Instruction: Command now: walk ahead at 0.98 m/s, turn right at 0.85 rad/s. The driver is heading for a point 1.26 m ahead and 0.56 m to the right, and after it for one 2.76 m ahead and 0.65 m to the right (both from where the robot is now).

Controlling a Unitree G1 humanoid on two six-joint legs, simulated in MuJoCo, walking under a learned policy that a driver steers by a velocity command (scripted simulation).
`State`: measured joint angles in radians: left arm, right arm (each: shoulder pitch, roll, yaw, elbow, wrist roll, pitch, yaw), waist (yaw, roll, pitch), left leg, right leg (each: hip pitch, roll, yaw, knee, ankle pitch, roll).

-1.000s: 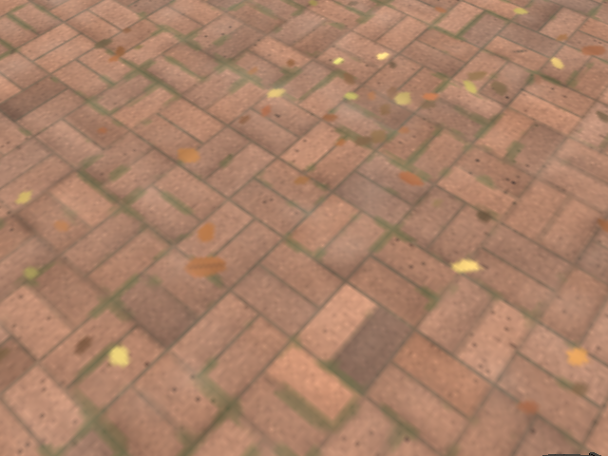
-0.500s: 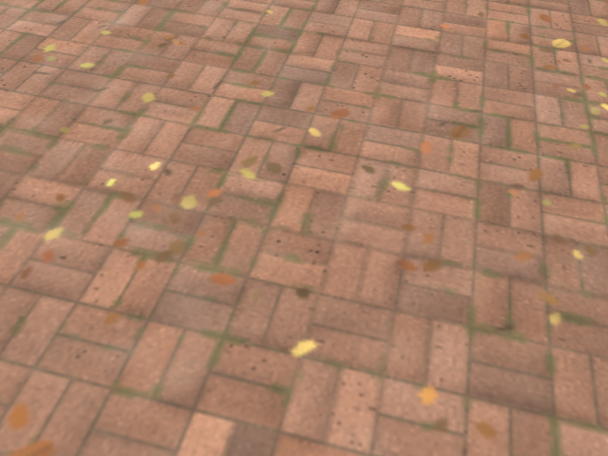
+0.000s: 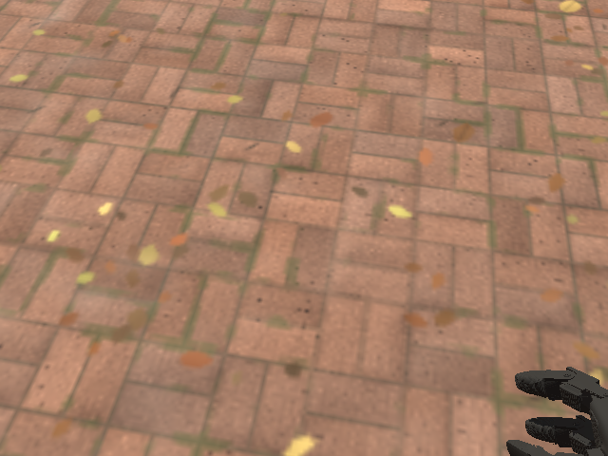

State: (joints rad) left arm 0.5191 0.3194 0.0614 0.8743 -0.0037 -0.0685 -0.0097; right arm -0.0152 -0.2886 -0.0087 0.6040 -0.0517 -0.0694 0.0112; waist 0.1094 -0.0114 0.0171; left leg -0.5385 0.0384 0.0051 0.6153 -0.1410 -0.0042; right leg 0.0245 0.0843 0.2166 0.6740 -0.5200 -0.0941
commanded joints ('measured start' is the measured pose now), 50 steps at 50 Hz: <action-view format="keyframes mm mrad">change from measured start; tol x32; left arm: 1 -130 59 -8 -167 -8 -19 7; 15 -567 13 -39 -306 30 65 -102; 20 -23 150 33 -134 19 57 -43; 50 -313 18 -34 -159 51 6 -31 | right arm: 1 440 -274 -104 55 -14 9 -33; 37 -61 -49 1 -89 20 11 17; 43 638 -265 -95 92 7 5 -56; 50 420 -56 -54 194 14 -29 1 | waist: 1 -234 316 -297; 14 -84 43 150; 22 -43 -268 -150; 42 -315 -45 -200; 44 -169 507 -411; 50 -121 48 17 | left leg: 1 855 421 -843 -403 -853 116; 14 395 189 268 -564 258 54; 19 596 241 289 -8 1218 55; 20 478 240 262 294 1105 58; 22 -166 -42 179 1008 -385 -33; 37 102 14 27 -12 313 -14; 42 629 -28 21 -56 -5 62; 44 974 396 -892 -313 -472 221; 50 449 197 -376 -415 -247 187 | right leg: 1 -786 -22 -89 721 106 -45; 19 -255 14 -402 103 356 -133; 23 413 -312 579 -327 71 -380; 31 -343 -108 211 -508 429 -261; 41 -11 -145 120 -113 1301 -77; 42 -126 -109 81 144 1217 -62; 44 -612 116 -32 795 74 -6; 50 -700 -92 -47 598 232 -22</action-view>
